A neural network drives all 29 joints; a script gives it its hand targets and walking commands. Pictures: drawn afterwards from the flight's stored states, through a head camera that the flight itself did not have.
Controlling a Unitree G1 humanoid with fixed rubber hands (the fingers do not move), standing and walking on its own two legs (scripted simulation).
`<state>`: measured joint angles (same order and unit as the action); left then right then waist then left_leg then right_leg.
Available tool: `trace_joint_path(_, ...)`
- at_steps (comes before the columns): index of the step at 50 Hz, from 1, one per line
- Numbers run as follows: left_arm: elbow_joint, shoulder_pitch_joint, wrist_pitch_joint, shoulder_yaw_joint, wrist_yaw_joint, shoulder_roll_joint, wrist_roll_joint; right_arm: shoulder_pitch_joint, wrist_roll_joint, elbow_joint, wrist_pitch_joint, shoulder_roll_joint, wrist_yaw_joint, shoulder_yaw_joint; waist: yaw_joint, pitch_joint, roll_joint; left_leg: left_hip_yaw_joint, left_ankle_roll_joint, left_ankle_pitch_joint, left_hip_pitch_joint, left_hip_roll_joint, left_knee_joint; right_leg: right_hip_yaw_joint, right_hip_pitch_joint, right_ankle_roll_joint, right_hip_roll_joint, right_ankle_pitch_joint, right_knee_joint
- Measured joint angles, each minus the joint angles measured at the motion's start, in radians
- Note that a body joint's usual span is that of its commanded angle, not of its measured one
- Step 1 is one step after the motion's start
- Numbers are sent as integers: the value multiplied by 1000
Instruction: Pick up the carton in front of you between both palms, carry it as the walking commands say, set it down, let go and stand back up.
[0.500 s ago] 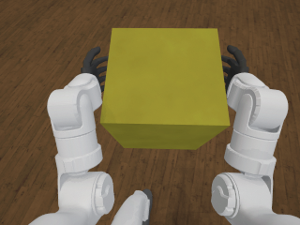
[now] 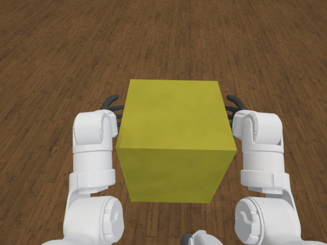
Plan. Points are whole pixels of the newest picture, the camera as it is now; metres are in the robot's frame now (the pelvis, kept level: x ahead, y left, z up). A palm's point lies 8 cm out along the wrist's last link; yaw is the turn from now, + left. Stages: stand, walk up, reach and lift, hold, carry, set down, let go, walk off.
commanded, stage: carry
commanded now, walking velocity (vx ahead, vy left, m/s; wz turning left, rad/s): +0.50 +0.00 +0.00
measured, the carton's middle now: (172, 144) +0.36 +0.00 +0.05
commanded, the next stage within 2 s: none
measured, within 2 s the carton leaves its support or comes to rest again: neither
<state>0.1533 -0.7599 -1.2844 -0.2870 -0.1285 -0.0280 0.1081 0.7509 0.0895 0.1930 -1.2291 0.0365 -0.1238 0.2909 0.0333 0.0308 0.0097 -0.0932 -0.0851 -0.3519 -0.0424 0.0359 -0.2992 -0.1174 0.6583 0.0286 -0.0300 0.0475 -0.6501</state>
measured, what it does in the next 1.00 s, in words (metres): walks ahead: right foot, then left foot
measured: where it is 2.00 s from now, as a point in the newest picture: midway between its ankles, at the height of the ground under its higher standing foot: (160, 126)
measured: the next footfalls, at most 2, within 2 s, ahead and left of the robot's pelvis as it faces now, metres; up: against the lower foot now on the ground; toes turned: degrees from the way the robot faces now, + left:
right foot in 0.08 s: +0.24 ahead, -0.09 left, +0.00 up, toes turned -7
left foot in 0.52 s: +0.53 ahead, +0.12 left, +0.00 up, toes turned +11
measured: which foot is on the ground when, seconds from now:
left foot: down 0.00-0.10, up 0.12-0.50, down 0.52-0.98, up 1.00-1.00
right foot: up 0.00-0.06, down 0.08-0.52, up 0.54-0.96, down 0.98-1.00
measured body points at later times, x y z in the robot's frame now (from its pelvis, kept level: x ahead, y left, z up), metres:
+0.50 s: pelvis +0.35 +0.01 -0.01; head +0.34 +0.00 +0.44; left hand +0.63 +0.17 +0.09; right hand +0.64 -0.14 +0.09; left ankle +0.47 +0.12 -0.73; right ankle +0.20 -0.08 -0.74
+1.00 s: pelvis +0.66 -0.01 -0.02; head +0.62 -0.02 +0.43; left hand +0.93 +0.14 +0.07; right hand +0.94 -0.17 +0.07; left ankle +0.49 +0.11 -0.73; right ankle +0.77 -0.11 -0.74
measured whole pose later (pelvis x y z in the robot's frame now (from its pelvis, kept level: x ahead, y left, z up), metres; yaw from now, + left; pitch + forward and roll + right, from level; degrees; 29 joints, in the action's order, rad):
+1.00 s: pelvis +0.66 -0.01 -0.02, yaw +0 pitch +3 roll -1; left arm -0.29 -0.14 -1.22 -0.11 -0.08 -0.13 0.12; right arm 0.16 0.12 -0.28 -1.21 0.13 -0.09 0.11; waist 0.01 0.17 -0.04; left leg -0.18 0.05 -0.48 -0.01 -0.10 -0.47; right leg -0.23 0.47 0.04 -0.07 0.08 -0.48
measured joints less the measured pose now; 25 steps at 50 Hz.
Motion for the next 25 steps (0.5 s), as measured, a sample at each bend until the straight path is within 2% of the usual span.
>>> trace_joint_path(2, -12, 40, 22, 19, 0, 1, -13, -38, 6, -20, 15, 10, 2, -11, -13, 2, 3, 7, 12, -55, 43, -2, -24, -40, -60, 16, 21, -49, 117)
trace_joint_path(4, -24, 80, 43, 41, 0, -8, -20, -86, 7, -54, 24, 14, 4, -18, -22, 4, 4, 15, 28, -123, 46, -4, -154, -78, -158, 40, 40, -72, 221)
trace_joint_path(5, -33, 103, 61, 51, 0, -20, -18, -109, 3, -72, 31, 8, 6, -25, -35, 2, -15, 16, 37, -124, 8, -22, -281, -86, -177, 67, 52, 5, 204)
trace_joint_path(7, -56, 144, 90, 70, 0, -45, -7, -156, -4, -113, 42, 3, 12, -27, -54, -17, -36, 63, 67, -113, -145, -21, -647, -98, -178, 91, 59, 85, 140)
trace_joint_path(8, -78, 173, 95, 76, 0, -57, -3, -187, -5, -138, 45, 10, 13, -28, -61, -25, -32, 75, 71, -104, -222, -15, -791, -98, -193, 91, 56, 99, 139)
trace_joint_path(10, -150, 253, 99, 82, 0, -79, -3, -255, 0, -202, 48, 40, 14, -34, -68, -38, -19, 75, 73, -62, -347, -25, -909, -93, -243, 81, 54, 108, 178)
trace_joint_path(12, -240, 336, 104, 83, 0, -101, -10, -325, 7, -282, 55, 77, 14, -42, -68, -46, -8, 64, 79, -26, -436, -51, -860, -87, -302, 76, 50, 118, 234)
trace_joint_path(17, -433, 506, 135, 117, 17, -126, -22, -488, 12, -462, 92, 123, 23, -105, -63, -28, 1, 32, 103, 32, -542, -99, -532, -61, -443, 52, 32, 160, 338)
trace_joint_path(22, -508, 578, 120, 173, 31, -109, -18, -573, 12, -552, 75, 100, 23, -170, -47, 40, -5, -25, 102, 224, -526, -99, -271, -44, -592, 11, 17, 252, 376)
trace_joint_path(25, -521, 595, 92, 185, 38, -107, -7, -589, 13, -566, 45, 97, 23, -178, -43, 89, 1, -85, 89, 293, -456, -80, -156, -30, -664, -18, 3, 351, 323)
